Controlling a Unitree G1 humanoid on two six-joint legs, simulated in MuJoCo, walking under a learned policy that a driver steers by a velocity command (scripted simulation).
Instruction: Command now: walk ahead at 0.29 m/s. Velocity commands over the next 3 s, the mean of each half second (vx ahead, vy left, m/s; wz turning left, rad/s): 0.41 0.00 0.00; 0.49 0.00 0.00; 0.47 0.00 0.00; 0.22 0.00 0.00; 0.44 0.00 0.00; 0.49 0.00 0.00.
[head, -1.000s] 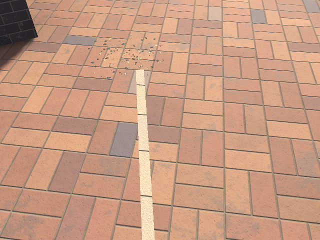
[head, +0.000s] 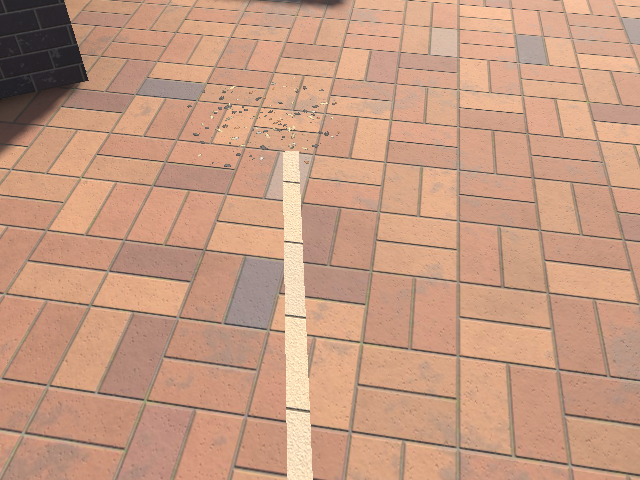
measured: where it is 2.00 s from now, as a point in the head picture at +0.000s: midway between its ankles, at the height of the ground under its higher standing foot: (315, 330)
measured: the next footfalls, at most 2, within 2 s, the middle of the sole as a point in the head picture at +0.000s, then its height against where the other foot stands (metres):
right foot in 0.54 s outside the picture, level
left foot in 1.08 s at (282, 400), level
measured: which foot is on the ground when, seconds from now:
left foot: down 0.00-0.52, up 0.54-1.00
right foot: down 0.00-0.12, up 0.14-0.52, down 0.54-1.00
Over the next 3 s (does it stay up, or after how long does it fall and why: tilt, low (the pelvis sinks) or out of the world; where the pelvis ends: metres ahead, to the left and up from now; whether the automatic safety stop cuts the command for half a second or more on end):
stays up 1.34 -0.01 -0.01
